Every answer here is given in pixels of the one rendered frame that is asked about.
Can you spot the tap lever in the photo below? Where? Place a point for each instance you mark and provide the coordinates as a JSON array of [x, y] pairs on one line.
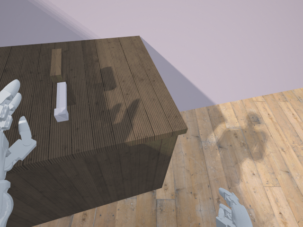
[[61, 113]]

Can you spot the robot left hand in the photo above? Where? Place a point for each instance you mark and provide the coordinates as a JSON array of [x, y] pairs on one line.
[[9, 101]]

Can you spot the robot right hand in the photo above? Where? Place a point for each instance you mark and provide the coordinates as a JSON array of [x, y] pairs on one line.
[[235, 217]]

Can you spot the left robot forearm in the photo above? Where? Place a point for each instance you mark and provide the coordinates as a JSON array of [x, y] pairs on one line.
[[6, 202]]

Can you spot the counter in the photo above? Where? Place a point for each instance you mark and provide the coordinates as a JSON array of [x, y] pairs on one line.
[[118, 142]]

